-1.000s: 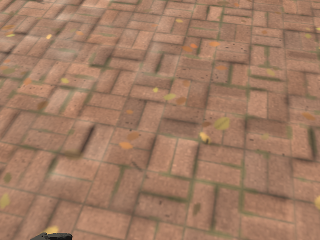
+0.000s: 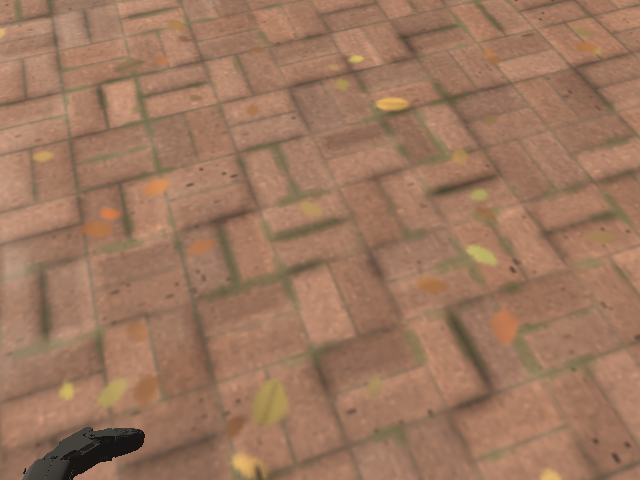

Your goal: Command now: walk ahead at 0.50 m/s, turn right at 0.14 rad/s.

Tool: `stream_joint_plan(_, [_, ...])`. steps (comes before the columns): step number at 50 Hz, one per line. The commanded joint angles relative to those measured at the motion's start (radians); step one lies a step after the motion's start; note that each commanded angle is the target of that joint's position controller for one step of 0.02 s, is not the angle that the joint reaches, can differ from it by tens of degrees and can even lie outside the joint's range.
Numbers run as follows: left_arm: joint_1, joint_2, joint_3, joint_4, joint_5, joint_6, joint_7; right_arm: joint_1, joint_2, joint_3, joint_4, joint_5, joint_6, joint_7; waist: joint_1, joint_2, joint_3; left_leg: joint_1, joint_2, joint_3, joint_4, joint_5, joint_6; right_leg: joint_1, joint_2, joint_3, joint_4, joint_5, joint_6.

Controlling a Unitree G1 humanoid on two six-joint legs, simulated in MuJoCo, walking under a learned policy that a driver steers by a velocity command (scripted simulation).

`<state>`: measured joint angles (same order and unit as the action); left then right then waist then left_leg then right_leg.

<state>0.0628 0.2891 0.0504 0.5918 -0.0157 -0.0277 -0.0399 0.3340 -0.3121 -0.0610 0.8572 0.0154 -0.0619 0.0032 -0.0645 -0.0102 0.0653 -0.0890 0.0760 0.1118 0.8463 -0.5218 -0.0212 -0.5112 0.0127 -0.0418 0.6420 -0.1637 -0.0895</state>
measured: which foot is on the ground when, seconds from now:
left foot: up 0.00-0.48, down 0.50-1.00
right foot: down 0.00-0.52, up 0.54-0.98, down 1.00-1.00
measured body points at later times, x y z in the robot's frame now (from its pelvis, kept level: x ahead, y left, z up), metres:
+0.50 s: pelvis +0.28 +0.04 +0.00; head +0.32 +0.05 +0.45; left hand +0.25 +0.33 -0.13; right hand +0.52 -0.15 -0.09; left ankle +0.39 +0.15 -0.72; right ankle +0.11 -0.09 -0.71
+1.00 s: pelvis +0.43 +0.05 +0.02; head +0.47 +0.04 +0.47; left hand +0.54 +0.34 -0.09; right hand +0.60 -0.21 -0.10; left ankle +0.39 +0.16 -0.72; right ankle +0.47 -0.05 -0.71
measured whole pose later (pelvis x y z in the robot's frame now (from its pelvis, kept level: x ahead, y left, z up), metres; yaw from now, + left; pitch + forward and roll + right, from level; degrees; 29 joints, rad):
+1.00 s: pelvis +0.43 +0.05 +0.02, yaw +3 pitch +1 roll +2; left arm 0.19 0.28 0.07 0.75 -0.01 0.03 -0.01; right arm 0.09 -0.28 -0.06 0.83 0.01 0.02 -0.03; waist 0.01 0.00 0.05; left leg -0.19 0.04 0.22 0.48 -0.30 0.01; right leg -0.37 -0.06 -0.05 0.60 -0.21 0.00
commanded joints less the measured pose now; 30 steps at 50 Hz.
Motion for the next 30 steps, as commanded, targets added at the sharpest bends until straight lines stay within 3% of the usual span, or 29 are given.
stream_joint_plan(1, [0.340,0.185,0.057,0.019,0.015,-0.019,0.013,-0.081,-0.158,-0.017,-0.114,0.047,-0.050,0.020,0.208,-0.091,-0.305,-0.683,-0.013,-0.181,0.515,0.000,0.046,0.801,-0.373,0.617,-0.313,-0.073,-0.228])
stream_joint_plan(2, [0.277,0.165,0.051,0.028,0.014,-0.027,0.014,-0.110,-0.136,-0.010,-0.122,0.040,-0.052,0.013,0.164,-0.043,-0.212,-0.661,0.033,-0.176,0.439,0.093,0.050,0.654,-0.331,0.483,-0.325,0.023,-0.192])
stream_joint_plan(3, [0.220,0.127,0.040,0.032,0.018,-0.033,0.014,-0.115,-0.130,-0.012,-0.111,0.020,-0.047,0.008,0.128,-0.041,-0.151,-0.620,0.060,-0.175,0.377,0.150,0.042,0.538,-0.293,0.384,-0.349,0.105,-0.170])
stream_joint_plan(5, [0.171,0.093,0.032,0.035,0.029,-0.052,0.012,-0.040,-0.108,-0.014,-0.079,0.018,-0.016,0.008,0.070,-0.068,-0.127,-0.502,0.083,-0.195,0.335,0.229,0.029,0.405,-0.260,0.277,-0.425,0.146,-0.155])
stream_joint_plan(7, [0.157,0.093,0.035,0.058,0.028,-0.074,0.012,-0.026,-0.073,-0.010,-0.066,0.017,0.010,0.002,0.049,-0.048,-0.089,-0.501,0.077,-0.205,0.294,0.278,0.010,0.350,-0.256,0.190,-0.481,0.194,-0.155])
stream_joint_plan(11, [0.174,0.099,0.040,0.102,0.038,-0.084,0.029,-0.105,-0.050,-0.010,-0.086,0.010,0.014,0.002,0.065,-0.037,-0.032,-0.591,0.054,-0.234,0.108,0.496,-0.006,0.379,-0.225,0.038,-0.518,0.250,-0.114])
stream_joint_plan(14, [0.181,0.115,0.043,0.122,0.032,-0.082,0.038,-0.188,-0.027,0.000,-0.107,0.006,0.004,0.019,0.098,-0.031,-0.005,-0.561,0.035,-0.174,-0.074,0.638,0.003,0.398,-0.211,-0.049,-0.539,0.250,-0.082])
stream_joint_plan(17, [0.239,0.134,0.050,0.162,0.022,-0.068,0.045,-0.277,-0.009,0.011,-0.148,0.005,0.002,0.037,0.139,-0.013,0.032,-0.597,0.026,-0.139,-0.178,0.641,0.026,0.496,-0.247,-0.084,-0.528,0.285,-0.076])
stream_joint_plan(19, [0.263,0.144,0.056,0.182,0.013,-0.050,0.047,-0.318,-0.012,0.012,-0.179,0.005,0.002,0.050,0.149,-0.014,0.042,-0.639,0.015,-0.114,-0.217,0.574,0.048,0.590,-0.275,-0.099,-0.487,0.354,-0.071])
stream_joint_plan(21, [0.257,0.162,0.061,0.188,0.007,-0.031,0.054,-0.324,-0.023,0.007,-0.204,0.005,0.002,0.064,0.130,-0.033,0.025,-0.617,-0.016,-0.071,-0.239,0.476,0.078,0.651,-0.290,-0.122,-0.409,0.552,-0.054])
stream_joint_plan(23, [0.221,0.187,0.067,0.175,0.006,-0.009,0.072,-0.234,-0.063,-0.015,-0.201,-0.004,0.007,0.068,0.066,-0.082,-0.049,-0.471,-0.098,0.000,-0.230,0.381,0.111,0.659,-0.274,-0.147,-0.214,0.960,-0.020])
stream_joint_plan(24, [0.225,0.182,0.062,0.179,0.005,-0.003,0.078,-0.113,-0.098,-0.036,-0.176,-0.009,0.005,0.062,0.001,-0.074,-0.123,-0.287,-0.135,-0.007,-0.273,0.421,0.137,0.603,-0.250,-0.146,-0.044,0.999,0.002])
stream_joint_plan(25, [0.227,0.171,0.052,0.180,0.002,-0.010,0.079,0.008,-0.146,-0.059,-0.154,-0.014,0.003,0.044,-0.074,-0.025,-0.197,-0.028,-0.104,-0.089,-0.363,0.638,0.176,0.451,-0.202,-0.151,0.175,0.818,0.047])
stream_joint_plan(26, [0.354,0.037,0.007,0.153,0.044,-0.033,0.057,0.046,-0.248,-0.068,-0.144,-0.036,0.006,0.023,0.014,0.247,-0.349,0.439,0.213,-0.499,-0.267,1.088,0.351,0.012,-0.046,-0.134,0.578,-0.159,0.116])
stream_joint_plan(27, [0.395,0.078,0.001,0.206,0.017,-0.056,0.037,0.087,-0.183,-0.047,-0.158,-0.032,0.006,0.020,-0.033,0.167,-0.593,0.564,0.375,-0.782,-0.339,1.180,0.491,-0.074,0.044,0.110,0.800,-0.554,0.126])
stream_joint_plan(28, [0.268,0.161,0.030,0.197,-0.038,-0.060,0.032,0.055,-0.145,-0.035,-0.162,-0.035,0.009,0.020,-0.080,0.068,-0.498,0.458,0.324,-0.585,-0.357,1.221,0.429,-0.101,-0.003,0.206,0.799,-0.497,0.108])
stream_joint_plan(29, [0.191,0.140,0.023,0.164,-0.047,-0.059,0.036,-0.022,-0.119,-0.028,-0.157,-0.025,0.004,0.018,-0.046,0.052,-0.335,0.306,0.277,-0.441,-0.385,1.146,0.365,-0.145,-0.049,0.181,0.699,-0.435,0.101])
stream_joint_plan(30, [0.171,0.125,0.024,0.176,-0.027,-0.050,0.046,-0.082,-0.085,-0.017,-0.149,-0.018,0.000,0.017,-0.005,0.008,-0.226,0.152,0.232,-0.365,-0.433,1.062,0.318,-0.128,-0.083,0.148,0.610,-0.386,0.108])
Velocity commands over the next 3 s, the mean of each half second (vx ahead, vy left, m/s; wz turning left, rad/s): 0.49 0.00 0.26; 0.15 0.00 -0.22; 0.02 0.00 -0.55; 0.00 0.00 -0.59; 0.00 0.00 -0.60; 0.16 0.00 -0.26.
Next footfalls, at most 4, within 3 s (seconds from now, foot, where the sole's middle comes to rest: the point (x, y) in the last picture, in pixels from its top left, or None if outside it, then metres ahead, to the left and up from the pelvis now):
0.50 left None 0.43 0.17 -0.75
1.00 right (351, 435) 0.51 -0.05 -0.75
1.48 left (240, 422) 0.55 0.17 -0.75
1.92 right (367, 470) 0.44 -0.08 -0.75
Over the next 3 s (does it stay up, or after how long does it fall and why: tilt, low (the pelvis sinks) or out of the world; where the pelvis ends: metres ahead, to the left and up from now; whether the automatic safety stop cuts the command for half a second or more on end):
stays up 0.47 -0.03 0.03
